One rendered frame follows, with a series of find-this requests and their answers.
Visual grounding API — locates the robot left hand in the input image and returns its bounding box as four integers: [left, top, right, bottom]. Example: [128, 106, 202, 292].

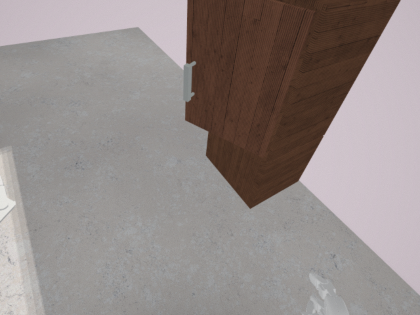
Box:
[0, 175, 16, 222]

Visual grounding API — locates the robot right hand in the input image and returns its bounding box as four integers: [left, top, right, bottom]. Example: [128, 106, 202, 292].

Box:
[302, 272, 349, 315]

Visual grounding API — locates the cupboard door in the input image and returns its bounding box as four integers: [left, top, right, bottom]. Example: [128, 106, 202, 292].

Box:
[185, 0, 316, 158]

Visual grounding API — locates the handle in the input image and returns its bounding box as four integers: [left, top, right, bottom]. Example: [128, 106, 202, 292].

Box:
[183, 61, 196, 102]

